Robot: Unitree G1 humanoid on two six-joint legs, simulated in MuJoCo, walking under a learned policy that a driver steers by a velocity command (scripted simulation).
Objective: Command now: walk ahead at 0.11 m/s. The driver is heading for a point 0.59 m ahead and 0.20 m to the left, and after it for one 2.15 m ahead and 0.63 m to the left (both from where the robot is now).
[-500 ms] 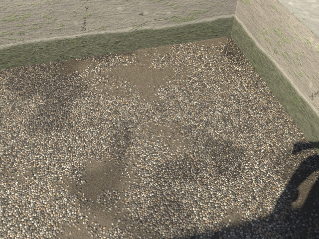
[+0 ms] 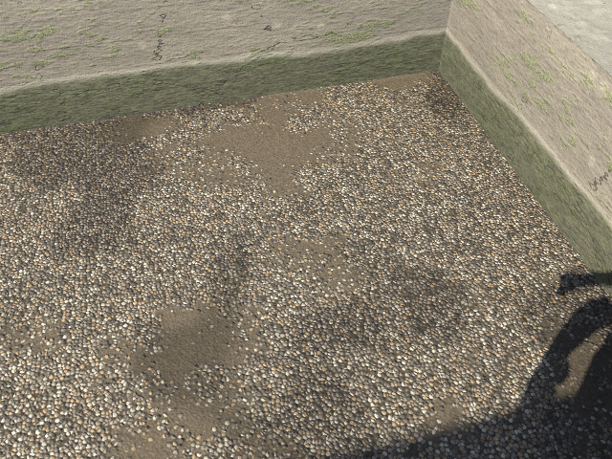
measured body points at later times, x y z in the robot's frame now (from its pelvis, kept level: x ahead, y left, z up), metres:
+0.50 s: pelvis +0.02 +0.00 -0.01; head +0.02 +0.00 +0.44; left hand +0.21 +0.21 -0.10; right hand +0.21 -0.20 -0.10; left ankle -0.04 +0.12 -0.74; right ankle +0.01 -0.11 -0.74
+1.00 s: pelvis +0.01 +0.00 -0.02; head +0.01 +0.00 +0.43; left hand +0.20 +0.20 -0.10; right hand +0.20 -0.20 -0.10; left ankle -0.04 +0.12 -0.74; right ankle +0.01 -0.11 -0.74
